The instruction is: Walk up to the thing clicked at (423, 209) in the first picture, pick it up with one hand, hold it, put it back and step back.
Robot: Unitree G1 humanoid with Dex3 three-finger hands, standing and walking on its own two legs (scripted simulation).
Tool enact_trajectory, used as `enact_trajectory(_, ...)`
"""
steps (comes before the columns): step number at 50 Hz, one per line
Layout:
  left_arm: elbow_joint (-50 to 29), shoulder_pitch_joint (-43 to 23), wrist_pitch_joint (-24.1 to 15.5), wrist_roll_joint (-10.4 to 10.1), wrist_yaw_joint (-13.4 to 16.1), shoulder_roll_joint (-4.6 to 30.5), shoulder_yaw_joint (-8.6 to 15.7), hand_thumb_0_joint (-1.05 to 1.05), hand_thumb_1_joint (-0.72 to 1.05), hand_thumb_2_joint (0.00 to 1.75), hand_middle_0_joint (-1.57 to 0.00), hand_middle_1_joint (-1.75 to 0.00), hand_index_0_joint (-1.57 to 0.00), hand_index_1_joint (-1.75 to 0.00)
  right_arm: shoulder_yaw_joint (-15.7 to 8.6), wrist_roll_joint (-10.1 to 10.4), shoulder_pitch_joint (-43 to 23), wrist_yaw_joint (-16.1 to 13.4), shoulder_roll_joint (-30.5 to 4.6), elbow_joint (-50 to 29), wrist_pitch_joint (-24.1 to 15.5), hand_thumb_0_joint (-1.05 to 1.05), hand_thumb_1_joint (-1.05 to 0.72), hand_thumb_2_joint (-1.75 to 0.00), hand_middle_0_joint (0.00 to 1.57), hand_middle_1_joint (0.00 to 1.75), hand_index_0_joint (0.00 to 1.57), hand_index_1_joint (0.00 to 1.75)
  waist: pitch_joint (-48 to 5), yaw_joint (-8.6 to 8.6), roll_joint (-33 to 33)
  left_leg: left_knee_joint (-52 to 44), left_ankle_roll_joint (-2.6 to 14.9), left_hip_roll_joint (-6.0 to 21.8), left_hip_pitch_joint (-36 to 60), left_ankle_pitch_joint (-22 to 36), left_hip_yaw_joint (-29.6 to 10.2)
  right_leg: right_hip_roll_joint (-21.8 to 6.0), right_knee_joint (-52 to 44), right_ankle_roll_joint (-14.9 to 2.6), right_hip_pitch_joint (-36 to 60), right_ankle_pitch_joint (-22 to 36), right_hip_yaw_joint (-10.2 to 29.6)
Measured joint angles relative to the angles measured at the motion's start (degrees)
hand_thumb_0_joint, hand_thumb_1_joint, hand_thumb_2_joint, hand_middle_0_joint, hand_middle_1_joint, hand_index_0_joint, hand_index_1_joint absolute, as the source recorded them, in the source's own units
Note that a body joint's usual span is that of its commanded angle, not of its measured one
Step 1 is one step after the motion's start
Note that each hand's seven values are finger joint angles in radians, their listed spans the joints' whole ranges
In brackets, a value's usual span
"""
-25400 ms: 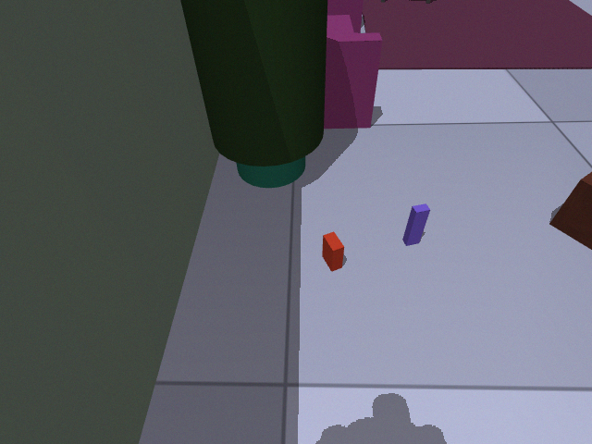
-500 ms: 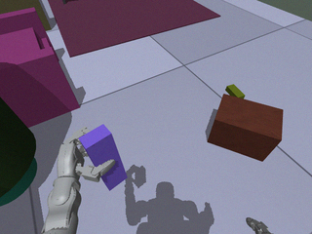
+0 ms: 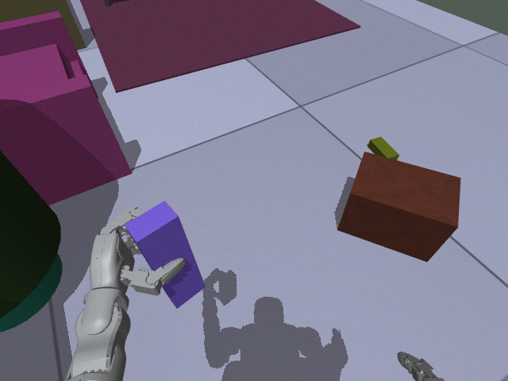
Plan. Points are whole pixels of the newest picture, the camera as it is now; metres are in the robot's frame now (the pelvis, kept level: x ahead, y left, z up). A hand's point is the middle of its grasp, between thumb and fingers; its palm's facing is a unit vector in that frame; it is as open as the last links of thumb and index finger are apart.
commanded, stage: hold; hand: left
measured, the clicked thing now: (171, 260) +0.32 +0.16 +0.02
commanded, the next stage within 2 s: crouch in 1.38 s
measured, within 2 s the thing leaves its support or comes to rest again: neither
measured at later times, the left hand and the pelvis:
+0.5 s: hand (155, 249) +0.33 +0.18 +0.05, palm faces +0.08 -1.00 -0.02, open 8.6 cm; pelvis +0.00 +0.00 +0.00, yaw +0 degrees
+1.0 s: hand (158, 247) +0.33 +0.17 +0.05, palm faces +0.09 -1.00 -0.01, open 8.6 cm; pelvis +0.01 +0.00 +0.00, yaw +0 degrees
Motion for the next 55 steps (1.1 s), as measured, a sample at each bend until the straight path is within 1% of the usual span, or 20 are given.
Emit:
enact_trajectory(6, -0.1, 0.0, 0.1, 0.2, -0.5, -0.2, -0.7, -0.01, -0.3, 0.98, -0.95, -1.2, -0.89, -1.16, 0.0, 0.0, -0.1, 0.0, -0.2, -0.2, -0.4, 0.01, -0.91, -0.9, 0.2, 0.29, 0.2, 0.3, 0.3, -0.06, 0.1, 0.0, 0.05, 0.1, -0.2, 0.1, 0.0, 0.1, -0.2, 0.05, -0.1, 0.2, 0.0)
enact_trajectory(13, -0.9, 0.7, 0.0, 0.1, 0.0, -0.3, -0.4, -0.01, -0.29, 0.98, -0.95, -1.2, -0.89, -1.16, 0.0, 0.0, 0.3, -0.1, -0.3, 0.1, -0.4, 0.01, -0.91, -0.9, 0.2, 0.29, 0.2, 0.3, -0.1, 0.01, 0.2, -0.2, 0.06, 0.0, 0.2, -0.1, 0.0, 0.0, -0.3, 0.08, 0.3, 0.0, 0.1)
enact_trajectory(19, 0.1, -0.6, 0.1, -0.2, 0.0, 0.0, 0.3, -0.01, -0.29, 0.98, -0.95, -1.2, -0.89, -1.16, 0.0, 0.1, 0.1, -0.1, -0.1, 0.2, -0.4, 0.01, -0.92, -0.9, 0.2, 0.29, 0.2, 0.3, 0.1, -0.06, 0.1, -0.1, 0.11, 0.0, 0.1, -0.2, 0.0, 0.0, -0.2, 0.11, 0.1, -0.2, 0.0)
enact_trajectory(23, 0.1, -0.6, 0.1, 0.0, -0.7, 0.1, 0.1, -0.01, -0.29, 0.97, -0.95, -1.2, -0.89, -1.16, -0.1, 0.1, 0.0, 0.1, -0.1, 0.0, -0.4, 0.01, -0.92, -0.9, 0.2, 0.29, 0.2, 0.3, 0.2, -0.06, 0.1, -0.1, 0.08, 0.0, -0.2, -0.2, 0.1, 0.0, -0.2, 0.09, -0.2, -0.1, 0.1)
enact_trajectory(29, -0.3, 0.7, 0.1, -0.2, -1.4, -0.5, -0.6, -0.01, -0.29, 0.97, -0.95, -1.19, -0.89, -1.16, -0.4, 0.0, 0.2, 0.4, -0.5, 0.0, -0.4, 0.01, -0.92, -0.9, 0.2, 0.29, 0.2, 0.3, -0.3, 0.02, 0.4, 0.1, 0.09, 0.0, -0.4, -0.4, 0.0, 0.0, -0.1, 0.11, -0.4, -0.3, 0.1)
enact_trajectory(37, -0.3, -0.2, -0.8, -0.4, -0.6, -0.3, 0.3, -0.01, -0.28, 0.97, -0.94, -1.19, -0.89, -1.16, -0.1, 0.0, 0.1, 0.1, -0.1, 0.0, -0.2, 0.01, -0.92, -0.9, 0.2, 0.29, 0.2, 0.3, 0.0, -0.01, -0.1, 0.3, 0.01, 0.0, -0.5, -0.6, -0.1, 0.0, 0.3, 0.0, -0.5, -0.6, -0.1)
enact_trajectory(41, 0.0, -0.3, -0.6, 0.0, -1.1, 0.1, -0.1, -0.01, -0.28, 0.96, -0.94, -1.2, -0.89, -1.16, -0.1, 0.0, 0.1, 0.2, -0.1, -0.1, -0.1, 0.01, -0.92, -0.9, 0.2, 0.29, 0.2, 0.3, -0.2, -0.13, 0.0, 0.2, -0.02, 0.0, -0.5, -0.6, -0.2, 0.0, 0.1, -0.03, -0.4, -0.6, -0.1)
enact_trajectory(45, 0.5, -0.3, 0.0, -0.1, -1.4, 0.0, -0.6, -0.01, -0.28, 0.97, -0.94, -1.2, -0.89, -1.16, -0.3, 0.1, 0.1, 0.2, -0.3, -0.1, -0.2, 0.01, -0.92, -0.9, 0.2, 0.29, 0.2, 0.3, -0.4, -0.15, 0.3, 0.2, 0.0, 0.0, -0.6, -0.6, -0.2, 0.0, 0.1, -0.01, -0.5, -0.6, -0.1)
enact_trajectory(51, 0.3, -0.5, -0.2, -0.1, -0.5, -0.6, -0.2, -0.01, -0.29, 0.97, -0.95, -1.19, -0.89, -1.16, -0.3, 0.0, 0.3, 0.3, -0.3, 0.0, 0.0, 0.01, -0.92, -0.9, 0.2, 0.29, 0.2, 0.3, -0.5, -0.07, 0.2, 0.1, 0.02, 0.0, -0.4, -0.6, -0.1, 0.0, 0.1, 0.01, -0.4, -0.6, -0.1)
enact_trajectory(55, 0.6, -0.9, -0.3, 0.3, -0.6, -0.1, -0.1, -0.01, -0.28, 0.96, -0.94, -1.19, -0.89, -1.16, -0.2, 0.0, 0.5, 0.4, -0.1, 0.1, 0.2, 0.01, -0.92, -0.9, 0.2, 0.29, 0.2, 0.3, -0.5, -0.06, 0.1, 0.1, -0.05, 0.0, -0.3, -0.4, -0.1, 0.0, 0.1, -0.06, -0.3, -0.5, -0.1)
